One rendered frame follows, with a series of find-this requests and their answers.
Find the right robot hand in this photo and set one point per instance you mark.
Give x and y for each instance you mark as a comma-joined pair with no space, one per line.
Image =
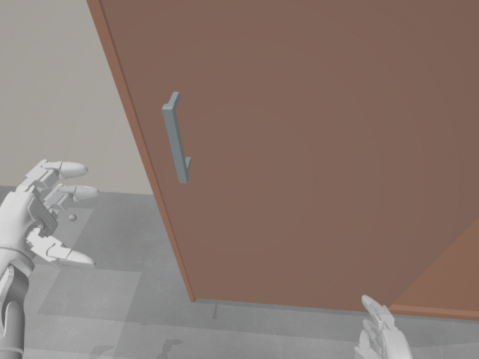
389,342

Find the wardrobe door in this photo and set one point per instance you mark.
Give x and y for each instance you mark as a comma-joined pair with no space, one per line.
452,281
334,143

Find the robot left forearm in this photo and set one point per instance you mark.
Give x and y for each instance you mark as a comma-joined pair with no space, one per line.
15,269

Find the handle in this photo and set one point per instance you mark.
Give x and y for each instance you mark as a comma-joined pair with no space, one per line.
169,113

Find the left robot hand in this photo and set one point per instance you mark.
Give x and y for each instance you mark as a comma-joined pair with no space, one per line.
22,211

